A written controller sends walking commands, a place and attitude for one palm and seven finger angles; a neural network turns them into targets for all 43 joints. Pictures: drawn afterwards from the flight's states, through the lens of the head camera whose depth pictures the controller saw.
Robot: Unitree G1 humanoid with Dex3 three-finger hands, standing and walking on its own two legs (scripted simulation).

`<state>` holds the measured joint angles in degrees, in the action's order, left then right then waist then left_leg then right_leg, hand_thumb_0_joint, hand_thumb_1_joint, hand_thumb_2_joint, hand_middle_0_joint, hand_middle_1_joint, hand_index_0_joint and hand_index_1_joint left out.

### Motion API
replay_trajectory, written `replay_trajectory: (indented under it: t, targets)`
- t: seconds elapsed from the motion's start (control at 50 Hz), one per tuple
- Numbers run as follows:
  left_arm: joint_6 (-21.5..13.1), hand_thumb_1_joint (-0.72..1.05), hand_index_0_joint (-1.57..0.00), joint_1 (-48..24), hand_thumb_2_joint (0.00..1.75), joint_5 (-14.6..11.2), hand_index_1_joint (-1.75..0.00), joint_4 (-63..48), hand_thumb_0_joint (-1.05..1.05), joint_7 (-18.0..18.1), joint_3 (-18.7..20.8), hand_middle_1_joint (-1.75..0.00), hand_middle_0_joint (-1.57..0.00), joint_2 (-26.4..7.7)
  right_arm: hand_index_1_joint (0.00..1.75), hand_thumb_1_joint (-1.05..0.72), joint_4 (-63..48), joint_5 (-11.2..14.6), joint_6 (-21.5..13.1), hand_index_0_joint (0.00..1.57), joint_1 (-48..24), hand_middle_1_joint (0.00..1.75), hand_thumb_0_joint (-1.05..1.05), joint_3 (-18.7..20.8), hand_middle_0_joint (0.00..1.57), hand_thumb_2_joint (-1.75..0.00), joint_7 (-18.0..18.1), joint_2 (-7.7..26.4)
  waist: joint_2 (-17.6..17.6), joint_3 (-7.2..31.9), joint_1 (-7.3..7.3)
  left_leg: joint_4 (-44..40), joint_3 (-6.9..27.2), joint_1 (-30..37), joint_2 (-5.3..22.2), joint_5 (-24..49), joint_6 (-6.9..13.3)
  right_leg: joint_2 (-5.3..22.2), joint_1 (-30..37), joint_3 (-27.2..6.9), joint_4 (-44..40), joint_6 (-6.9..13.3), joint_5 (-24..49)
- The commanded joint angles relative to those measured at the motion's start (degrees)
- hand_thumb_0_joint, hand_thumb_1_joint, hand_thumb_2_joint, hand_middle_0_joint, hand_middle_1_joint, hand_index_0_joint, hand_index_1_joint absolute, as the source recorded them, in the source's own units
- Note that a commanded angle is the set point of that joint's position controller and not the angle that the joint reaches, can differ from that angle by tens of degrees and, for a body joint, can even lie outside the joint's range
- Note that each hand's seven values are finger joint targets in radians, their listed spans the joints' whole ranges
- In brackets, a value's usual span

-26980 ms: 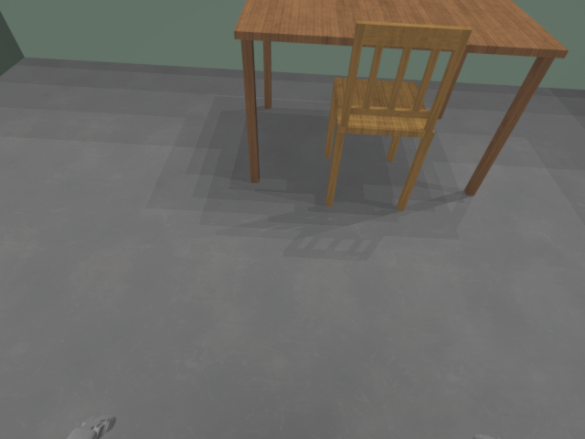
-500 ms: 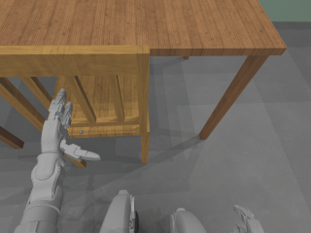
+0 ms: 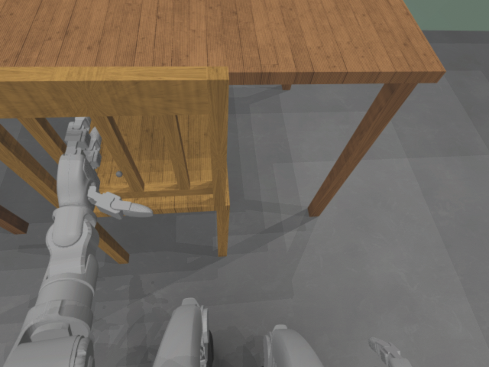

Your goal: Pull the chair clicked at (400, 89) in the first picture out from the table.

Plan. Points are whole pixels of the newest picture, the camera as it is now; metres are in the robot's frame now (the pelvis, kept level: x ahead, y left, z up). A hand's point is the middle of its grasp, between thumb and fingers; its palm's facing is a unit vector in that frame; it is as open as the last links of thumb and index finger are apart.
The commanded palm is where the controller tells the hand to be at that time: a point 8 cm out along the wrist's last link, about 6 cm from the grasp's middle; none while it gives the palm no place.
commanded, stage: push the fingers through the gap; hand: left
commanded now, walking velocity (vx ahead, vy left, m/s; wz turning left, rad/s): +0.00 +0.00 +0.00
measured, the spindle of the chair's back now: (122, 156) +0.46 +0.22 +0.01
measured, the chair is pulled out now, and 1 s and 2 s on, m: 0.00 0.00 0.01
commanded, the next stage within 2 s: hook a spindle and tug to test in 0.60 s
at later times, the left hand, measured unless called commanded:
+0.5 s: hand (122, 170) +0.42 +0.21 +0.03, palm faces +0.11 -0.99 -0.03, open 16.9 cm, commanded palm +0.40 +0.25 +0.03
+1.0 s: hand (123, 166) +0.42 +0.21 +0.03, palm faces +0.13 -0.99 -0.04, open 15.9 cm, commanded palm +0.40 +0.24 +0.03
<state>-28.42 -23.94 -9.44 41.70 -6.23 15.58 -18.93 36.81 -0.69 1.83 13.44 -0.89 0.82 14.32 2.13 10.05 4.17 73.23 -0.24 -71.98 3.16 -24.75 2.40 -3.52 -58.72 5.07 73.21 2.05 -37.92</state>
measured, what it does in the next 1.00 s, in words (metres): stands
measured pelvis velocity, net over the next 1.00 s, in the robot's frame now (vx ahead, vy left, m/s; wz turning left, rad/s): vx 0.00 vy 0.00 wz -0.01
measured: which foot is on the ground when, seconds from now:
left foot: down 0.00-1.00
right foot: down 0.00-1.00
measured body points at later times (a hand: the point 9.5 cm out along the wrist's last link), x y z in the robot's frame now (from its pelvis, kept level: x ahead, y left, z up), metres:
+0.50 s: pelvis +0.00 +0.00 +0.00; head +0.12 +0.02 +0.44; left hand +0.40 +0.26 +0.03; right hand +0.08 -0.26 -0.12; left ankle +0.08 +0.10 -0.61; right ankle -0.03 -0.11 -0.61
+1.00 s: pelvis +0.00 +0.00 +0.00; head +0.12 +0.03 +0.44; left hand +0.41 +0.26 +0.04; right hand +0.09 -0.26 -0.12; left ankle +0.08 +0.10 -0.61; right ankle -0.03 -0.11 -0.61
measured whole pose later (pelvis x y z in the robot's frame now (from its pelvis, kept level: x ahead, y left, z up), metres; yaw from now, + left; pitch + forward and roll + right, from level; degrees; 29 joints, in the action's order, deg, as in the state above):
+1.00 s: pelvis +0.00 +0.00 +0.00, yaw +0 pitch +23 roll -5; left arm -30.0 -27.9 -8.2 46.5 -5.7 16.6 -18.6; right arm 36.4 -1.1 4.6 14.2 -0.9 -0.1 14.0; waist 2.1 9.8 4.8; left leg 72.7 -0.6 -72.1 3.2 -24.4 2.8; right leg -3.6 -59.0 4.6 72.6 1.7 -37.3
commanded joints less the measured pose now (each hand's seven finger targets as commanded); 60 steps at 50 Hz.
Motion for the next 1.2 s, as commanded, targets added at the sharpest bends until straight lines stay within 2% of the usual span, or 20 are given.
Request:
replay_trajectory:
  t: [0.0, 0.06, 0.08, 0.1, 0.18, 0.26, 0.3, 0.4, 0.5, 0.52, 0.6, 0.62, 0.68, 0.72, 0.8, 0.82, 0.9, 0.98, 1.08, 1.18]
  targets:
    - [-2.20, -0.50, -0.06, -18.96, 0.30, -0.85, -0.08, -8.38, 0.00, -2.14, -0.20, -0.08, -0.06, -7.50, 0.30, -0.90, -5.08, 0.32, -0.96, 0.20, 4.91, 0.30, 0.00, 3.96, 0.20, -0.90, 0.50, 9.88, 4.93, 22.75, 1.77, -7.11, 5.69, 33.49, -0.60, 10.93, -0.97, 0.06, -5.29, -2.85, -12.29, -0.18, 16.00]
    - [-2.51, -0.50, -0.06, -20.12, 0.30, -1.16, -0.08, -8.95, 0.00, -1.35, 3.78, -0.08, -0.06, -11.70, 0.30, -0.90, -4.97, 0.32, -0.42, 0.20, 5.06, 0.30, 0.00, 4.04, 0.20, -0.90, 0.73, 10.05, 3.39, 25.17, 0.75, -6.65, 5.33, 33.26, -0.61, 12.89, -0.82, 0.01, -3.14, -3.27, -12.16, -0.38, 17.89]
    - [-2.72, -0.50, -0.06, -21.00, 0.30, -1.10, -0.08, -9.20, 0.00, -0.97, 3.55, -0.08, -0.06, -11.46, 0.30, -0.90, -5.08, 0.31, -0.32, 0.20, 4.99, 0.30, 0.00, 3.88, 0.20, -0.90, 0.68, 9.78, 3.83, 25.06, 0.96, -6.53, 5.03, 32.88, -0.70, 13.09, -0.74, -0.03, -2.93, -3.45, -12.21, -0.50, 18.35]
    - [-3.31, -0.50, -0.06, -22.66, 0.30, -0.95, -0.08, -9.71, 0.00, -0.33, 5.86, -0.08, -0.06, -14.19, 0.30, -0.90, -4.71, 0.04, -0.32, 0.20, 5.26, 0.30, 0.00, 3.81, 0.20, -0.90, 0.69, 9.93, 4.34, 26.08, 0.56, -5.87, 4.97, 32.44, -0.67, 14.04, -0.69, -0.01, -2.25, -3.62, -11.52, -0.40, 19.38]
    - [-4.29, -0.50, -0.06, -22.73, 0.30, 0.17, -0.08, -7.85, 0.00, 0.78, 7.22, -0.08, -0.06, -15.57, 0.30, -0.90, -4.69, -0.24, 0.26, 0.20, 5.68, 0.30, 0.00, 3.51, 0.20, -0.90, 0.38, 9.42, 4.20, 25.59, 0.56, -5.66, 4.21, 30.58, -0.74, 14.36, -0.74, -0.23, -0.65, -4.00, -11.37, -0.70, 20.73]
    - [-3.69, -0.50, -0.06, -19.36, 0.30, 0.22, -0.08, -5.80, 0.00, -1.02, 5.81, -0.08, -0.06, -13.99, 0.30, -0.90, -5.09, -0.08, 0.89, 0.20, 6.04, 0.30, 0.00, 3.70, 0.20, -0.90, -0.08, 9.62, 4.23, 25.14, 0.53, -6.11, 3.96, 30.54, -0.72, 14.15, -0.76, -0.29, -0.43, -4.06, -11.69, -0.67, 21.11]
    - [-2.93, -0.50, -0.06, -18.91, 0.30, -0.48, -0.08, -4.97, 0.00, -2.53, 2.84, -0.08, -0.06, -10.29, 0.30, -0.90, -5.37, 0.22, 1.08, 0.20, 6.19, 0.30, 0.00, 3.79, 0.20, -0.90, -0.35, 9.48, 5.03, 24.37, 1.29, -6.67, 4.33, 31.87, -0.77, 14.03, -0.69, -0.30, -1.61, -3.63, -12.17, -0.46, 20.46]
    - [-3.12, -0.50, -0.06, -19.75, 0.30, -1.90, -0.08, -8.03, 0.00, -3.11, 3.67, -0.08, -0.06, -11.35, 0.30, -0.90, -5.06, 0.60, 1.15, 0.20, 6.14, 0.30, 0.00, 4.16, 0.20, -0.90, -0.06, 9.95, 3.87, 24.11, 1.32, -7.08, 4.86, 32.67, -0.58, 13.82, -0.64, -0.31, -1.83, -3.46, -12.59, -0.41, 19.95]
    - [-5.45, -0.50, -0.06, -23.28, 0.30, -0.53, -0.08, -9.65, 0.00, -0.46, 5.44, -0.08, -0.06, -13.61, 0.30, -0.90, -4.26, 0.08, 0.81, 0.20, 6.00, 0.30, 0.00, 4.16, 0.20, -0.90, 0.16, 9.78, 4.34, 23.16, 1.52, -6.95, 5.21, 32.91, -0.45, 12.25, -0.73, -0.33, -3.68, -3.33, -12.24, -0.44, 17.44]
    - [-5.90, -0.50, -0.06, -23.37, 0.30, 0.02, -0.08, -9.71, 0.00, -0.11, 4.64, -0.08, -0.06, -12.93, 0.30, -0.90, -4.32, -0.07, 0.80, 0.20, 5.84, 0.30, 0.00, 4.00, 0.20, -0.90, 0.09, 9.60, 6.17, 23.90, 1.20, -7.24, 5.35, 33.99, -0.55, 12.31, -0.96, -0.30, -4.37, -3.23, -12.10, -0.37, 16.82]
    - [-5.99, -0.50, -0.06, -23.56, 0.30, 0.70, -0.08, -7.93, 0.00, 0.10, 3.86, -0.08, -0.06, -12.23, 0.30, -0.90, -4.11, -0.33, 0.83, 0.20, 6.01, 0.30, 0.00, 4.02, 0.20, -0.90, 0.07, 9.84, 6.32, 23.89, 1.70, -7.46, 5.94, 35.44, -0.34, 12.24, -1.05, -0.38, -5.59, -2.81, -12.05, -0.15, 16.24]
    - [-5.72, -0.50, -0.06, -22.27, 0.30, 0.91, -0.08, -7.44, 0.00, -0.17, 3.25, -0.08, -0.06, -11.55, 0.30, -0.90, -4.34, -0.31, 0.96, 0.20, 5.88, 0.30, 0.00, 4.02, 0.20, -0.90, -0.06, 9.79, 7.38, 24.69, 1.12, -7.77, 6.06, 36.49, -0.36, 12.83, -1.36, -0.34, -5.76, -2.59, -11.87, -0.05, 16.27]
    - [-4.03, -0.50, -0.06, -20.60, 0.30, 0.26, -0.08, -5.44, 0.00, -0.68, 2.39, -0.08, -0.06, -10.11, 0.30, -0.90, -4.83, -0.01, 1.43, 0.20, 5.64, 0.30, 0.00, 4.06, 0.20, -0.90, -0.13, 9.96, 4.89, 23.21, 1.49, -8.23, 6.12, 35.47, -0.36, 11.16, -1.29, -0.32, -5.65, -2.44, -12.71, -0.19, 15.53]
    - [-3.29, -0.50, -0.10, -20.45, 0.30, 0.00, -0.19, -4.49, 0.00, -0.89, 1.65, -0.19, -0.10, -8.86, 0.30, -0.90, -5.03, 0.10, 1.54, 0.20, 5.53, 0.30, 0.00, 3.99, 0.20, -0.90, -0.28, 9.93, 4.22, 22.82, 1.61, -8.43, 6.24, 34.99, -0.45, 10.21, -1.19, -0.27, -5.98, -2.25, -12.81, -0.28, 14.78]
    - [-3.91, -0.50, -0.17, -21.55, 0.30, -0.48, -0.41, -6.44, 0.00, -0.15, 4.67, -0.41, -0.17, -12.25, 0.30, -0.90, -5.37, 0.08, 1.59, 0.20, 5.43, 0.30, 0.00, 3.91, 0.20, -0.90, -0.04, 10.07, 3.51, 24.02, 0.80, -7.72, 5.65, 33.51, -0.60, 11.53, -0.88, -0.26, -3.66, -2.92, -12.48, -0.24, 16.43]
    - [-4.32, -0.50, -0.18, -22.14, 0.30, -0.24, -0.46, -7.26, 0.00, -0.08, 3.07, -0.46, -0.18, -10.44, 0.30, -0.90, -5.49, 0.06, 1.55, 0.20, 5.15, 0.30, 0.00, 3.83, 0.20, -0.90, -0.13, 9.65, 4.19, 24.24, 1.26, -7.77, 5.58, 34.29, -0.64, 11.83, -0.95, -0.24, -4.32, -2.90, -12.50, -0.38, 16.45]
    - [-6.05, -0.50, -0.25, -23.99, 0.30, 0.42, -0.68, -8.92, 0.00, 0.60, 3.49, -0.68, -0.25, -11.51, 0.30, -0.90, -4.91, -0.29, 1.37, 0.20, 5.42, 0.30, 0.00, 3.96, 0.20, -0.90, -0.27, 9.64, 5.46, 24.68, 1.40, -7.21, 5.87, 35.08, -0.48, 12.75, -1.06, -0.36, -4.72, -2.86, -11.82, -0.17, 16.91]
    - [-5.45, -0.50, -0.32, -22.95, 0.30, 0.66, -0.90, -6.25, 0.00, 0.19, 2.42, -0.90, -0.32, -10.07, 0.30, -0.90, -4.61, -0.26, 1.58, 0.20, 5.54, 0.30, 0.00, 4.01, 0.20, -0.90, -0.17, 9.57, 4.66, 24.00, 1.79, -7.02, 5.40, 33.85, -0.64, 11.57, -0.96, -0.26, -4.78, -3.12, -12.35, -0.46, 16.42]
    - [-4.00, -0.22, -0.41, -24.07, 0.42, 0.38, -1.18, -5.04, 0.00, -0.35, 2.07, -1.18, -0.41, -10.02, 0.30, -0.90, -4.77, -0.04, 1.89, 0.20, 5.71, 0.30, 0.00, 3.93, 0.20, -0.90, -0.05, 9.78, 4.94, 23.34, 1.84, -7.44, 5.78, 33.96, -0.60, 10.29, -1.01, -0.20, -5.71, -2.95, -12.63, -0.35, 15.20]
    - [-4.86, 0.06, -0.50, -23.33, 0.54, 0.06, -1.45, -9.17, 0.00, 0.65, 3.21, -1.45, -0.50, -10.90, 0.30, -0.90, -5.07, -0.25, 1.72, 0.20, 5.56, 0.30, 0.00, 4.07, 0.20, -0.90, -0.10, 9.57, 6.19, 27.01, 0.99, -7.34, 5.82, 37.23, -0.42, 15.17, -1.19, -0.32, -4.31, -2.78, -12.01, -0.19, 18.58]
